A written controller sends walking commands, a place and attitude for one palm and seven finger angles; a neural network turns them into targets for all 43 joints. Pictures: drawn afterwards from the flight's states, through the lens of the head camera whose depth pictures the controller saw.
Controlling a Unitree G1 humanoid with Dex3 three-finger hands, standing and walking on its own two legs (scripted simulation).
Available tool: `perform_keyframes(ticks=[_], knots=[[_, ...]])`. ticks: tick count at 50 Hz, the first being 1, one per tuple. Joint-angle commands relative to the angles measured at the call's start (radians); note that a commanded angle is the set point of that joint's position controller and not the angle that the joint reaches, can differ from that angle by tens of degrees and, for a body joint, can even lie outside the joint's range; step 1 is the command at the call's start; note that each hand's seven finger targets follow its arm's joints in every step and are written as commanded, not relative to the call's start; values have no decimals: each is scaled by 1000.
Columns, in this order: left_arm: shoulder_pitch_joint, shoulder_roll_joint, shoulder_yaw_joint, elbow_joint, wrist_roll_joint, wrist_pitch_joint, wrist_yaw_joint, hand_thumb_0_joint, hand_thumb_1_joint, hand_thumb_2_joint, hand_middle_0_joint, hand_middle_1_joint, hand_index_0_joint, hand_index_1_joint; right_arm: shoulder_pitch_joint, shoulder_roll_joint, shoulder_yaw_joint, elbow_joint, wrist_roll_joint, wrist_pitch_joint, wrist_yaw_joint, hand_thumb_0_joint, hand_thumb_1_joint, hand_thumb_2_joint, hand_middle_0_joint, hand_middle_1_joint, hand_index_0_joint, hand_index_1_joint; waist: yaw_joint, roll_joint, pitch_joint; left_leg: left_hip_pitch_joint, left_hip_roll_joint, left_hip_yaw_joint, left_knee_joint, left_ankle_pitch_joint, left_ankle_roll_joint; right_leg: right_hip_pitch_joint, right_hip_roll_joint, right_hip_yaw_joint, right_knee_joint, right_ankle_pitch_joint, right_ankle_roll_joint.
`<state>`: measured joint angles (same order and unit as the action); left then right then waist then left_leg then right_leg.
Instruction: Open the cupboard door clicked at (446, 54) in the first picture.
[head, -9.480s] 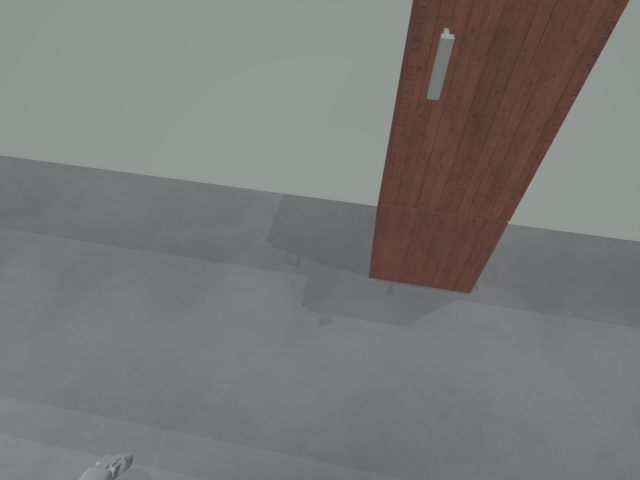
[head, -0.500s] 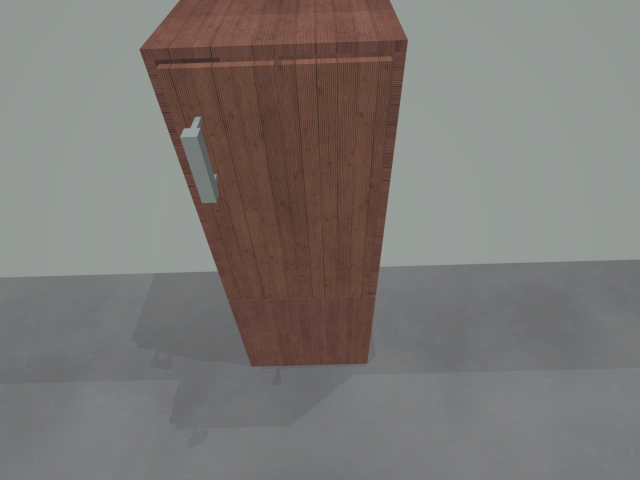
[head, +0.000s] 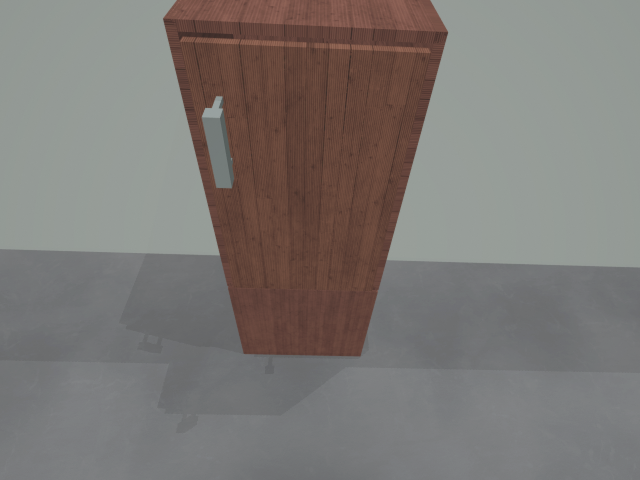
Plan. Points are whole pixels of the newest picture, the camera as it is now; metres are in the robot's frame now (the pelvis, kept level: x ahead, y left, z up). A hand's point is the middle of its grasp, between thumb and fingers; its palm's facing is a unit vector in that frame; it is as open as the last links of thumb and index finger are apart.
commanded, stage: look again from close up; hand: left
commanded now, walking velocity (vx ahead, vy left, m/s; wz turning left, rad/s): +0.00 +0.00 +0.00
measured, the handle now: (221, 142) +0.57 +0.20 +0.11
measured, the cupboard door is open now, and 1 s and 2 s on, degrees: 0 0 0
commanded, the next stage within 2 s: shuffle to correct the standing spot in 0.26 s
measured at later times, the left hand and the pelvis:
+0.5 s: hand out of the picture -0.04 +0.22 -0.18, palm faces -0.01 -0.99 -0.17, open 7.4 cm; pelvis -0.02 +0.04 +0.01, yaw -1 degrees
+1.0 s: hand out of the picture -0.04 +0.14 -0.19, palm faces +0.13 -0.99 -0.06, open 7.4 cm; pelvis +0.03 +0.01 +0.00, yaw +3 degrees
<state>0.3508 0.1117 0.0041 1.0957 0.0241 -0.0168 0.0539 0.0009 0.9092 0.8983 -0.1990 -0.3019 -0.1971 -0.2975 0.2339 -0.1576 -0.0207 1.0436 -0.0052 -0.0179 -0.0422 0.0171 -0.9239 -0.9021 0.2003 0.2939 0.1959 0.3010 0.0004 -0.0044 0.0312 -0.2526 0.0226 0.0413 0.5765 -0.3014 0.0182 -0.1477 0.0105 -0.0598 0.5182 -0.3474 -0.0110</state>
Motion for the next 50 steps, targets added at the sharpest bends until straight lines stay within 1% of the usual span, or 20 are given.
perform_keyframes(ticks=[1,5,16,19,23,26,29,32,33,34,35,36,39,41,43,46,47,48,49,50], knots=[[84,89,9,-38,-1,2,2,0,900,900,-200,-300,-200,-300,80,-75,1,-27,-11,-11,3,0,-900,-900,200,300,200,300,10,124,52,-12,107,-114,-129,288,49,-85,-81,75,-78,140,-28],[70,106,5,-49,1,10,-11,0,900,900,-200,-300,-200,-300,68,-99,-1,-50,-10,-8,7,0,-900,-900,200,300,200,300,6,52,88,-62,99,-141,-201,76,51,-96,-73,72,-85,90,-23],[52,129,5,-69,1,10,-21,0,900,900,-200,-300,-200,-300,80,-130,-3,-54,-8,-21,11,0,-900,-900,200,300,200,300,13,13,19,-32,110,-179,-287,30,60,-61,-91,56,-85,111,-9],[60,121,3,-60,1,14,-23,0,900,900,-200,-300,-200,-300,94,-132,-2,-39,-11,-17,11,0,-900,-900,200,300,200,300,6,31,19,-28,116,-192,-320,-76,57,-73,-82,48,-74,60,-9],[57,108,7,-65,12,30,-34,0,900,900,-200,-300,-200,-300,132,-167,-21,-21,-16,-3,3,0,-900,-900,200,300,200,300,-8,68,50,2,200,-303,-395,-282,107,-193,-39,5,48,-60,-15],[45,95,10,-76,15,34,-44,0,900,900,-200,-300,-200,-300,160,-169,-28,-11,-22,-3,0,0,-900,-900,200,300,200,300,-17,68,53,20,253,-357,-399,-261,169,-271,-46,21,170,-111,-25],[38,72,17,-81,12,29,-50,0,900,900,-200,-300,-200,-300,161,-160,-31,-2,-26,-5,-1,0,-900,-900,200,300,200,300,-16,82,46,-31,249,-325,-382,-192,178,-227,-50,27,151,-93,-25],[110,67,23,-55,10,24,-51,0,900,900,-200,-300,-200,-300,132,-147,-33,-1,-21,-3,-2,0,-900,-900,200,300,200,300,23,51,30,-166,186,-248,-314,-228,125,-21,-30,6,-51,16,-23],[137,84,29,-47,10,21,-47,0,900,900,-200,-300,-200,-300,128,-126,-30,-3,-19,-3,1,0,-900,-900,200,300,200,300,34,4,29,-243,142,-204,-262,-254,97,64,-55,45,-108,-5,-34],[169,110,36,-40,12,18,-40,0,900,900,-200,-300,-200,-300,121,-92,-24,-11,-18,-3,5,0,-900,-900,200,300,200,300,48,-84,45,-354,69,-133,-152,-282,68,118,-136,156,-170,-140,-69],[204,151,45,-34,11,19,-32,0,900,900,-200,-300,-200,-300,94,-50,-14,-32,-16,-1,10,0,-900,-900,200,300,200,300,64,-225,64,-426,-27,4,30,-229,38,105,-254,310,-288,-320,-129],[203,172,53,-42,5,13,-21,0,900,900,-200,-300,-200,-300,68,-46,-17,-52,-19,3,16,0,-900,-900,200,300,200,300,67,-294,65,-420,-28,52,237,-216,37,46,-351,411,-396,-412,-182],[122,109,39,-58,3,-9,-16,0,900,900,-200,-300,-200,-300,91,-34,-23,-31,-24,7,31,0,-900,-900,200,300,200,300,-1,-89,122,-390,27,11,465,-128,39,-77,-303,286,-368,-145,-205],[104,109,37,-60,10,-19,-14,0,900,900,-200,-300,-200,-300,103,1,-19,-27,-20,7,39,0,-900,-900,200,300,200,300,-14,-44,106,-328,28,46,385,-113,29,-83,-266,165,-336,23,-198],[122,117,36,-49,13,-19,-17,0,900,900,-200,-300,-200,-300,92,23,-11,-40,-18,0,37,0,-900,-900,200,300,200,300,-2,-60,77,-250,22,69,240,-100,21,-85,-247,138,-294,134,-194],[117,96,24,-29,1,-15,-18,0,900,900,-200,-300,-200,-300,166,45,11,-4,-12,-19,21,0,-900,-900,200,300,200,300,-23,-39,23,5,-2,74,-77,97,-4,-118,-183,68,-146,280,-121],[134,73,17,-23,-5,-13,-20,0,900,900,-200,-300,-200,-300,201,8,10,14,-8,-29,13,0,-900,-900,200,300,200,300,-21,27,-18,93,46,12,-143,231,1,-125,-140,46,-63,299,-77],[173,43,10,-21,-10,-11,-21,0,900,900,-200,-300,-200,-300,206,-54,3,15,-8,-41,4,0,-900,-900,200,300,200,300,0,146,-66,157,180,-140,-160,492,51,-170,-97,16,-18,208,-26],[185,27,4,-17,-13,-7,-17,0,900,900,-200,-300,-200,-300,188,-93,-2,10,-3,-34,-8,0,-900,-900,200,300,200,300,16,153,-88,153,275,-203,-153,711,120,-139,-83,-7,-39,73,6],[178,19,4,-16,-7,-2,-11,0,900,900,-200,-300,-200,-300,158,-110,-7,4,-5,-22,-13,0,-900,-900,200,300,200,300,18,94,-55,95,274,-159,-144,684,132,-98,-73,2,-62,24,6]])
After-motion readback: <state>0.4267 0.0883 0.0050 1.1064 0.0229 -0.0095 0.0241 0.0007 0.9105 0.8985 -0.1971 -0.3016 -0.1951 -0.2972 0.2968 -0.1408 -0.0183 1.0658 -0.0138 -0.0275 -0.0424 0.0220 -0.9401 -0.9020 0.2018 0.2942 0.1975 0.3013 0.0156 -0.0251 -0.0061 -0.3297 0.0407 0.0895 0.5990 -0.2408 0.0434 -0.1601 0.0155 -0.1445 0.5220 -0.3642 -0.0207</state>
